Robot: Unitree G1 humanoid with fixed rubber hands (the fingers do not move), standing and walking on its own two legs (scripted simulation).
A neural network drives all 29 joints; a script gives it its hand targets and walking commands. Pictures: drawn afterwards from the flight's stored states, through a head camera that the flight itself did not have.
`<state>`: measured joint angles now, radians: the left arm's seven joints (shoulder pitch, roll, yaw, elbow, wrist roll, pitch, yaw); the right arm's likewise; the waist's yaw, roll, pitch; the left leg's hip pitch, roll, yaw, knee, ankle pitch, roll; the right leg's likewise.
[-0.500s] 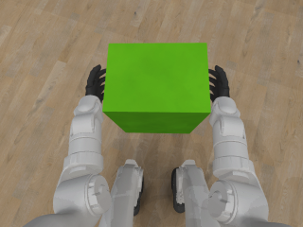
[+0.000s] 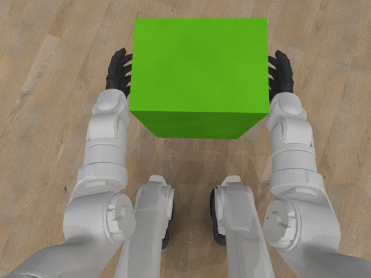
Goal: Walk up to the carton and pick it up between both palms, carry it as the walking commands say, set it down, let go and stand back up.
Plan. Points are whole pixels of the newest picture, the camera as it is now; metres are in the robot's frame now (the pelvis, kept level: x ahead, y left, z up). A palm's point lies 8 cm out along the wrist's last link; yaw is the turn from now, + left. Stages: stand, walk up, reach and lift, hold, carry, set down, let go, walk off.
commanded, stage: set down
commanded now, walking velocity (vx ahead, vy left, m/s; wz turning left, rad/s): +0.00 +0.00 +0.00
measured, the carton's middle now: (198, 93) +0.49 -0.01 -0.17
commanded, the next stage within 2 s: none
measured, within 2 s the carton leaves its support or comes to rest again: neither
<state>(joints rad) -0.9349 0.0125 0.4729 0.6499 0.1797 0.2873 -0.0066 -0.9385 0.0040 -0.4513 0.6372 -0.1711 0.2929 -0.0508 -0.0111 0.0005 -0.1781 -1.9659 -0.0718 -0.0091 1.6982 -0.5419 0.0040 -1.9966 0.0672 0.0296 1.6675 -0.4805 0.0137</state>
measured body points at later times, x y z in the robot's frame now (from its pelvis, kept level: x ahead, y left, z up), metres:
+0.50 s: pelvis -0.02 +0.00 -0.07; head +0.31 -0.01 +0.24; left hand +0.50 +0.15 -0.20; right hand +0.50 -0.17 -0.20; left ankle +0.08 +0.11 -0.48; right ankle +0.10 -0.11 -0.48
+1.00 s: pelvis -0.02 +0.00 -0.11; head +0.34 -0.01 +0.14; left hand +0.52 +0.16 -0.28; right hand +0.53 -0.16 -0.27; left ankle +0.08 +0.11 -0.48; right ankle +0.10 -0.11 -0.48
